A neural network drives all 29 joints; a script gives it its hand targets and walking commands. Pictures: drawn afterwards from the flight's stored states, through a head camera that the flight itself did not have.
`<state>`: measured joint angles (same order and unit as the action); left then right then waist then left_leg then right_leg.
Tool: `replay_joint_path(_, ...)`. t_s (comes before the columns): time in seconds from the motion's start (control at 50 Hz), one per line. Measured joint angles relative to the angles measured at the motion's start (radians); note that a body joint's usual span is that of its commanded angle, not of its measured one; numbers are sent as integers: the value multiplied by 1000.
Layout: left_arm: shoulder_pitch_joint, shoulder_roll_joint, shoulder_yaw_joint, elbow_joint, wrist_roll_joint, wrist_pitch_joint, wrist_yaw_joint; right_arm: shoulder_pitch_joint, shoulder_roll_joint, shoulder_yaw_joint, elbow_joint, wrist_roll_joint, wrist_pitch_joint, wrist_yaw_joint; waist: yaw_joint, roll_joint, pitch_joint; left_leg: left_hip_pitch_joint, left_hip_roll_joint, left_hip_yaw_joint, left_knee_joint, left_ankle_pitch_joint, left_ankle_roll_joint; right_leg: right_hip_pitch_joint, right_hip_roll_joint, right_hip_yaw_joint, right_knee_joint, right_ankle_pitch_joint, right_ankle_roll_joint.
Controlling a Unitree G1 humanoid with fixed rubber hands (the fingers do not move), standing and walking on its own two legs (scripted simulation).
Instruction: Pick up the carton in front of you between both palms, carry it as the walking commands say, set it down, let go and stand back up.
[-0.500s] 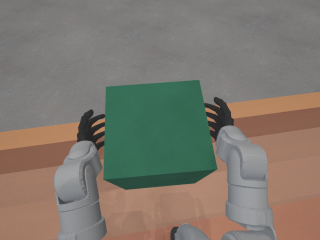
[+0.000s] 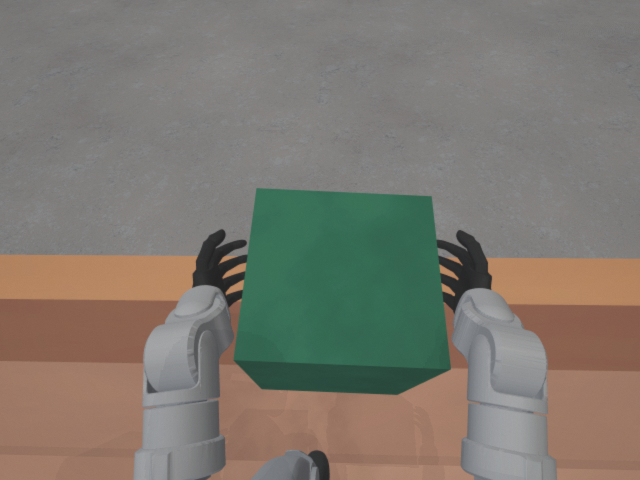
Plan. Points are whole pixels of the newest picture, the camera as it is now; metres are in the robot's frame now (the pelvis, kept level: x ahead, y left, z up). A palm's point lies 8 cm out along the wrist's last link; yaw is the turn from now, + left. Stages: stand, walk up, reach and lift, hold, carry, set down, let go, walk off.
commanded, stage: carry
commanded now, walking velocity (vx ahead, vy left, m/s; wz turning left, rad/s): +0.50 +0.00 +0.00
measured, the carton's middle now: (336, 304) +0.34 +0.03 +0.00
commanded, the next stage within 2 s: none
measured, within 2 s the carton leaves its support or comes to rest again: neither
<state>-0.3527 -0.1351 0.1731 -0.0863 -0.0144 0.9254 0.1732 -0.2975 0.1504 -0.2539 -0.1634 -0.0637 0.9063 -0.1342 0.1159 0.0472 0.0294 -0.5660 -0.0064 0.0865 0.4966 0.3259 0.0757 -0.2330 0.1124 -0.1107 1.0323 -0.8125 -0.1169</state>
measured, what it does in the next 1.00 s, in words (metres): goes down: left foot 0.11 m lower, then right foot 0.11 m lower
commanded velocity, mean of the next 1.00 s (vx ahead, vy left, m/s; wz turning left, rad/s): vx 0.50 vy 0.00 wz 0.00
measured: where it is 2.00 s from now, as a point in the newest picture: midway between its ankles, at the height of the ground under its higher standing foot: (356, 239)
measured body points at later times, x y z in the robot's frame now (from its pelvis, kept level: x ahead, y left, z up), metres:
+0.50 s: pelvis +0.37 -0.02 -0.13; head +0.37 -0.02 +0.32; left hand +0.70 +0.13 -0.04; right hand +0.70 -0.17 -0.03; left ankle +0.17 +0.06 -0.72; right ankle +0.47 -0.08 -0.86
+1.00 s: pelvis +0.72 +0.00 -0.26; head +0.72 +0.00 +0.19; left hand +1.05 +0.15 -0.16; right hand +1.05 -0.15 -0.17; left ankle +0.78 +0.05 -0.98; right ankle +0.56 -0.09 -0.81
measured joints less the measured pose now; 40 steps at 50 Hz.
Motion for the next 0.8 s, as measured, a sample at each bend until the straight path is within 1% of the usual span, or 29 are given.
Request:
replay_joint_path(0.02, 8, 14, 4, -14, -5, 2, -2, -8, 6, 13, 9, -2, -5, -1, -25, -7, -7, 53, -15, 23, -10, -77, 31, -6, -16, -17, 112, 93, 11)
replay_joint_path(0.04, 7, 30, 8, -19, -12, 0, -10, -23, 7, 26, 20, -5, -8, -3, -49, -19, -14, 85, -30, 28, 19, -276, 49, -46, -38, -27, 257, 117, 8)
replay_joint_path(0.06, 0, 43, 9, -15, -16, -6, -14, -39, 2, 37, 30, -4, -8, -8, -73, -25, -20, 92, -47, 20, 65, -460, 57, -99, -46, -14, 393, 125, 32)
replay_joint_path(0.08, -7, 53, 7, -6, -17, -13, -14, -49, -5, 53, 44, 1, -10, -17, -101, -36, -19, 78, -65, 22, 123, -548, 49, -158, -52, 17, 494, 142, 53)
replay_joint_path(0.1, -5, 53, 10, 0, -13, -14, -16, -52, -14, 63, 57, 7, -8, -24, -127, -39, -19, 70, -77, 27, 168, -576, 49, -216, -55, 50, 553, 166, 66)
replay_joint_path(0.12, 5, 45, 15, 3, -4, -10, -16, -45, -22, 70, 66, 21, -1, -31, -150, -35, -22, 70, -84, 28, 199, -596, 61, -270, -60, 78, 560, 210, 70)
replay_joint_path(0.16, 29, 16, 31, 5, 24, 1, -17, -26, -30, 74, 79, 46, 14, -44, -182, -27, -24, 89, -90, 26, 237, -655, 70, -361, -83, 122, 465, 291, 79)
replay_joint_path(0.22, 68, -20, 56, -2, 61, 3, -24, -11, -27, 71, 103, 71, 20, -54, -214, -35, -17, 141, -90, 23, 249, -729, 60, -441, -128, 152, 181, 363, 98)
replay_joint_path(0.26, 82, -21, 57, -4, 69, -5, -29, -17, -25, 70, 117, 77, 15, -56, -225, -39, -8, 177, -85, 18, 260, -774, 58, -482, -146, 149, 84, 480, 91)
replay_joint_path(0.3, 88, -17, 59, -16, 72, -16, -32, -29, -25, 76, 127, 82, 3, -57, -233, -44, -5, 209, -82, 6, 283, -829, 51, -506, -156, 141, -11, 670, 81)
replay_joint_path(0.34, 92, -15, 65, -37, 75, -27, -31, -42, -25, 87, 130, 87, -12, -58, -240, -57, -7, 244, -82, -5, 317, -895, 41, -487, -157, 130, -192, 871, 78)
replay_joint_path(0.38, 97, -11, 66, -66, 76, -33, -27, -53, -25, 96, 123, 93, -23, -58, -244, -79, -18, 286, -88, -12, 358, -972, 31, -433, -152, 109, -383, 1014, 78)
replay_joint_path(0.42, 97, -5, 60, -86, 76, -33, -21, -64, -28, 102, 115, 98, -24, -58, -245, -89, -39, 328, -93, -18, 415, -1065, 21, -367, -139, 71, -520, 1096, 73)
replay_joint_path(0.44, 90, -1, 56, -86, 76, -31, -17, -69, -31, 101, 111, 98, -21, -59, -238, -91, -51, 345, -93, -16, 461, -1110, 17, -328, -131, 50, -566, 1133, 65)
replay_joint_path(0.46, 77, 3, 47, -77, 77, -27, -14, -70, -37, 97, 106, 98, -16, -58, -220, -95, -60, 353, -84, -1, 540, -1089, 4, -281, -124, 25, -586, 1147, 54)
replay_joint_path(0.48, 58, 1, 36, -57, 76, -25, -11, -69, -52, 91, 100, 99, -9, -55, -191, -84, -69, 336, -63, 7, 665, -1014, -5, -230, -106, 11, -580, 1002, 43)
replay_joint_path(0.5, 34, 1, 25, -37, 76, -21, -7, -76, -69, 84, 104, 101, -6, -48, -158, -71, -72, 288, -45, -2, 820, -978, -12, -210, -84, 14, -543, 808, 31)
replay_joint_path(0.52, 15, 5, 17, -17, 69, -18, -2, -83, -82, 80, 115, 100, -6, -42, -127, -58, -73, 234, -38, -29, 954, -965, -23, -217, -60, 16, -478, 660, 13)
replay_joint_path(0.54, 5, 12, 7, -1, 56, -9, 4, -81, -88, 76, 127, 95, -3, -41, -100, -55, -75, 179, -38, -56, 1036, -947, -30, -226, -47, 14, -428, 617, -6)
replay_joint_path(0.56, 5, 17, 0, 11, 39, 3, 6, -75, -86, 71, 137, 86, 3, -42, -77, -52, -77, 127, -34, -80, 1070, -923, -34, -231, -37, 10, -383, 592, -18)
replay_joint_path(0.58, 10, 20, -4, 19, 29, 15, 15, -65, -78, 62, 143, 76, 11, -44, -60, -51, -79, 75, -26, -101, 1063, -885, -37, -230, -29, 7, -347, 552, -21)
replay_joint_path(0.62, 20, 22, -1, 33, 13, 34, 26, -48, -50, 39, 148, 53, 27, -42, -38, -54, -74, -18, -3, -125, 965, -817, -43, -213, -25, 8, -306, 475, -18)
replay_joint_path(0.68, 25, 17, 11, 59, -2, 35, 27, -30, -17, 11, 144, 26, 31, -29, -20, -47, -53, -109, 34, -135, 715, -749, -57, -174, -26, 9, -283, 403, -13)
replay_joint_path(0.7, 21, 16, 14, 65, -5, 30, 27, -26, -12, 6, 139, 20, 28, -24, -16, -45, -44, -134, 42, -133, 663, -691, -54, -159, -27, 11, -277, 381, -15)
replay_joint_path(0.74, 10, 14, 15, 72, -12, 14, 26, -20, -8, 1, 123, 13, 16, -17, -8, -40, -28, -171, 53, -128, 562, -493, -44, -136, -26, 19, -252, 330, -13)
replay_joint_path(0.78, -2, 11, 8, 72, -16, -7, 23, -12, -10, -1, 95, 10, 3, -15, 1, -29, -19, -170, 53, -120, 403, -305, -39, -110, -23, 29, -216, 267, -6)
replay_joint_path(0.8, -6, 8, 3, 68, -18, -16, 23, -7, -13, -1, 78, 9, -2, -15, 6, -21, -17, -155, 50, -112, 313, -235, -38, -94, -19, 33, -197, 232, -4)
